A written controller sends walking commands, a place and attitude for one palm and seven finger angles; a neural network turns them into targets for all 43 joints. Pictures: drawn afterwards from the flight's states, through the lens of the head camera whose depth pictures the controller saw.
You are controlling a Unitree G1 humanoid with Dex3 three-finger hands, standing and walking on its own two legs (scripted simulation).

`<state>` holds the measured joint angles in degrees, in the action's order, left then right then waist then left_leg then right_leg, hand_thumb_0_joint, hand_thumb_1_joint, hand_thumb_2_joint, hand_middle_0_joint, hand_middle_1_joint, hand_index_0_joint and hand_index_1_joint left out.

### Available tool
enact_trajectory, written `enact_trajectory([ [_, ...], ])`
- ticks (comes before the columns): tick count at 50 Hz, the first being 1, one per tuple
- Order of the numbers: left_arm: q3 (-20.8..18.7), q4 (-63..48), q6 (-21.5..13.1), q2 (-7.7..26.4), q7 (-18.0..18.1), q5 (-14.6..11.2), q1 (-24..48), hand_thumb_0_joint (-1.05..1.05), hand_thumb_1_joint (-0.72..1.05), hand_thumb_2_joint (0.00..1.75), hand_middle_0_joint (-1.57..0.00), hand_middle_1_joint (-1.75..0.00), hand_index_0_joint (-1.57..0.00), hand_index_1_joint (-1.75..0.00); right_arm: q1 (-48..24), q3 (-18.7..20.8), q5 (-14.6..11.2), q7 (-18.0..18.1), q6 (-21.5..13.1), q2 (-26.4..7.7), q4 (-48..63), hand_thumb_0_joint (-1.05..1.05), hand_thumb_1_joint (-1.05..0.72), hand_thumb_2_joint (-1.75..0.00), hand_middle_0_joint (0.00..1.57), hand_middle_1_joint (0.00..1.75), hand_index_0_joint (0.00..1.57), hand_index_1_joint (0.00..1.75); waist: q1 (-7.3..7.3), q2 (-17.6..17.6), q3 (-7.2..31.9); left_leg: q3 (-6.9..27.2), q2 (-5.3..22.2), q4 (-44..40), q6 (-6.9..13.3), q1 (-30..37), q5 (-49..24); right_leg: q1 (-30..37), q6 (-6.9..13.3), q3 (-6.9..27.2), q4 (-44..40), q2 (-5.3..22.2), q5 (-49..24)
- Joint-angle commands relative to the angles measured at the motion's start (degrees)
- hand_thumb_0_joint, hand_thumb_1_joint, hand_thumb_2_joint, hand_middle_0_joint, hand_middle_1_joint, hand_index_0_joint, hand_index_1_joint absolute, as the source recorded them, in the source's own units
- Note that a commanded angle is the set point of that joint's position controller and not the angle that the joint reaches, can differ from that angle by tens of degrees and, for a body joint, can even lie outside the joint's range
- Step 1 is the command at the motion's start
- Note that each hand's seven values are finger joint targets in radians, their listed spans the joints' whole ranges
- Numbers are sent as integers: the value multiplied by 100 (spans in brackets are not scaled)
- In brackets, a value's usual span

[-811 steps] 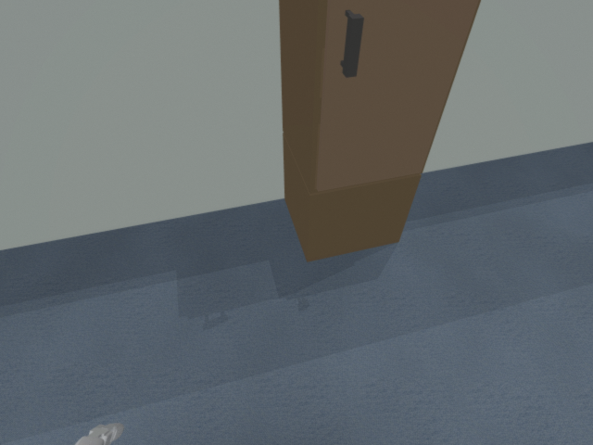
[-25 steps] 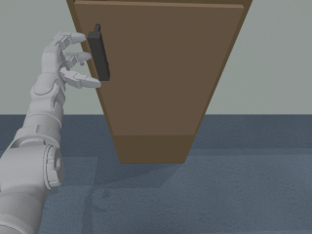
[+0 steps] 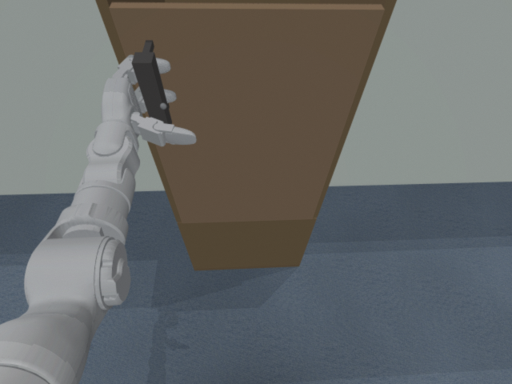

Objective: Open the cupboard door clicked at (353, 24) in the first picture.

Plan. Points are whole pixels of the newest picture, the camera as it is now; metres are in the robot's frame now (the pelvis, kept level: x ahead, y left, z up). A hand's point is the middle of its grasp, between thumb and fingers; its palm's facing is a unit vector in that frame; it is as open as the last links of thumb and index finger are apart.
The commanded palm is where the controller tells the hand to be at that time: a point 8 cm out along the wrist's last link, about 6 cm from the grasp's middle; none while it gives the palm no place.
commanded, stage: slide the fingers in behind the handle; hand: left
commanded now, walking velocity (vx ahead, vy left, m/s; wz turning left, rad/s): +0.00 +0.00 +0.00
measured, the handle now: (156, 87) +0.54 +0.14 +0.16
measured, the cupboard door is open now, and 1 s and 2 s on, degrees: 0 0 35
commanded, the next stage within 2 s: close the thumb around the handle in 0.32 s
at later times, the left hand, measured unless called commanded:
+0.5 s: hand (161, 106) +0.50 +0.13 +0.16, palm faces +0.00 -1.00 +0.00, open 13.6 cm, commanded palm +0.48 +0.18 +0.16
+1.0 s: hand (163, 104) +0.50 +0.12 +0.16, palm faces -0.03 -1.00 -0.01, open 6.3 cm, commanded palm +0.47 +0.17 +0.16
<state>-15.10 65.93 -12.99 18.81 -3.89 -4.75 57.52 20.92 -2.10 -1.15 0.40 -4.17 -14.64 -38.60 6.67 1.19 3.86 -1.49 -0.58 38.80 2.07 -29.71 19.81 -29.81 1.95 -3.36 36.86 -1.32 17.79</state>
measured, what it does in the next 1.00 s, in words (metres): stands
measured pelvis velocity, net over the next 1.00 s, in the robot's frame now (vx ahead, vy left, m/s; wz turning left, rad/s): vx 0.01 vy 0.00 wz -0.01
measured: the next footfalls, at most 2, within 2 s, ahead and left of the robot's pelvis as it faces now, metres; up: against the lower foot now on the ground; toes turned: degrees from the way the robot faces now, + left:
none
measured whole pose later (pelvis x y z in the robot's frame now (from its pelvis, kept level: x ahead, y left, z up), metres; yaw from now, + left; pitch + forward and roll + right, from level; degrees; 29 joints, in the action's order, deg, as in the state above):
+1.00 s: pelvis +0.01 +0.00 +0.00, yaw -1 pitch +10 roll -1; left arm -14.4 62.3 -13.2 18.8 -6.2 -6.6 53.6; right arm 22.9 -1.2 -1.9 0.6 -2.6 -15.2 -38.6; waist 6.2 2.0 4.7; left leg -1.9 0.0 37.8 1.9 -27.8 20.2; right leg -28.0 2.1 -2.8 35.4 -2.0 17.7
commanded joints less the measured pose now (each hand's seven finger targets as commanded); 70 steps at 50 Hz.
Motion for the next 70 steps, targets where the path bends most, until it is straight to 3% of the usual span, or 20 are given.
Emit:
enact_trajectory([
  [1,-118,-1370,-513,1288,-27,-58,3126,0,-50,30,-30,-120,-30,-120,685,353,-9,101,-80,-908,441,0,-90,-90,20,30,20,30,116,-11,2320,315,12,-308,-3,1234,-1840,953,-59,269,-296,-65,-2075],
  [6,-257,-1207,-450,1475,-168,-173,3118,0,-50,30,-30,-120,-30,-120,703,340,-48,169,-71,-934,425,0,-90,-90,20,30,20,30,152,-29,2102,247,0,-366,41,995,-1480,1020,-78,327,-443,-64,-1929],
  [8,-497,-1159,-436,1821,-183,-170,3074,0,-50,30,-30,-120,-30,-120,764,343,-45,195,-72,-965,413,0,-90,-90,20,30,20,30,113,-159,2075,217,-9,-404,64,759,-1288,1205,-99,385,-487,-49,-1855],
  [11,-322,-1374,-499,1557,-222,-198,3001,0,-50,30,-30,-120,-30,-120,726,349,-53,186,-89,-919,453,0,-90,-90,20,30,20,30,86,174,2202,204,-28,-400,53,959,-1443,1188,-74,366,-474,-53,-1961],
  [14,-454,-1130,-469,1739,-202,-230,2864,0,-50,30,-30,-120,-30,-120,800,352,-57,207,-68,-968,409,0,-90,-90,20,30,20,30,136,-147,1957,199,-15,-423,78,749,-1257,1215,-92,365,-544,-49,-1784],
  [21,-308,-1206,-459,1655,-223,-158,2972,0,-50,30,-30,-120,-30,-120,819,370,-62,194,-91,-976,389,0,-90,-90,20,30,20,30,162,96,2044,226,-4,-441,65,883,-1208,1025,-88,357,-557,-52,-1652],
  [25,-242,-1217,-437,1585,-217,-193,3168,0,-28,40,-32,-122,-32,-122,845,380,-61,193,-96,-997,364,0,-90,-90,20,30,20,30,254,16,1997,227,9,-440,77,923,-1231,951,-111,361,-574,-56,-1672],
  [29,-128,-1273,-455,1353,-201,-228,3114,0,-5,49,-33,-125,-33,-125,865,389,-42,168,-105,-975,368,0,-90,-90,20,30,20,30,232,72,2136,253,-2,-377,64,1127,-1488,918,-82,315,-518,-64,-1806],
  [32,-261,-1276,-462,1505,-192,-204,2978,0,12,56,-34,-127,-34,-127,828,392,-47,154,-89,-981,378,0,-90,-90,20,30,20,30,140,115,2214,242,10,-372,41,1118,-1573,978,-77,327,-478,-69,-1931],
  [33,-80,-1305,-460,1280,-209,-206,3047,0,17,59,-35,-127,-35,-127,814,378,-45,140,-96,-961,391,0,-90,-90,20,30,20,30,212,112,2152,250,6,-379,43,1159,-1579,906,-80,306,-484,-75,-1923],
  [46,-217,-1633,-437,1283,-178,-239,2514,0,90,90,-40,-135,-40,-135,697,407,-49,107,-6,-924,450,0,-90,-90,20,30,20,30,4,112,2214,254,43,-314,12,1415,-2313,1030,-46,238,-362,-95,-2447],
  [48,57,-1531,-335,954,-197,-234,2439,0,90,90,-40,-135,-40,-135,658,404,-67,101,15,-912,481,0,-90,-90,20,30,20,30,76,-22,1957,250,56,-359,11,1337,-2172,906,-53,203,-406,-96,-2294],
  [53,-465,-1700,-243,1420,-57,-289,2404,0,90,90,-40,-135,-40,-135,642,401,-43,119,63,-916,521,0,-90,-90,20,30,20,30,-104,-125,2209,201,15,-394,22,1255,-2209,1280,-51,242,-393,-79,-2481],
  [56,-205,-1870,-315,1166,-11,-182,2408,0,90,90,-40,-135,-40,-135,598,404,-42,96,64,-870,541,0,-90,-90,20,30,20,30,-63,-1,2145,210,28,-367,18,1371,-2351,1151,-48,236,-371,-78,-2515],
  [60,-328,-1925,-354,1329,11,-154,2281,0,90,90,-40,-135,-40,-135,567,406,-38,97,79,-893,578,0,-90,-90,20,30,20,30,-112,-2,2223,212,38,-369,10,1382,-2289,1192,-40,247,-361,-82,-2450],
  [61,-336,-1833,-332,1347,6,-151,2273,0,90,90,-40,-135,-40,-135,565,398,-33,105,82,-897,582,0,-90,-90,20,30,20,30,-104,-90,2196,184,25,-386,23,1286,-2194,1261,-47,263,-381,-79,-2453],
  [62,0,-1852,-316,980,-2,-177,2647,0,90,90,-40,-135,-40,-135,524,388,-48,105,79,-862,560,0,-90,-90,20,30,20,30,70,-52,2001,169,26,-391,29,1273,-2006,1103,-69,267,-441,-80,-2353],
  [64,45,-1896,-332,810,-5,-205,2416,0,90,90,-40,-135,-40,-135,553,430,-47,95,38,-859,577,0,-90,-90,20,30,20,30,0,-167,2055,200,23,-386,29,1333,-2016,1113,-43,235,-442,-87,-2271],
  [67,-36,-2217,-324,869,-5,-239,2041,0,90,90,-40,-135,-40,-135,466,430,-53,89,28,-853,624,0,-90,-90,20,30,20,30,-162,117,2451,172,20,-373,5,1538,-2285,1291,-24,260,-388,-79,-2509],
  [70,-30,-2427,-253,754,-52,-321,1398,0,90,90,-40,-135,-40,-135,382,424,-67,60,19,-843,706,0,-90,-90,20,30,20,30,-272,-56,2385,155,23,-414,18,1488,-2409,1451,-21,236,-400,-85,-2640],
])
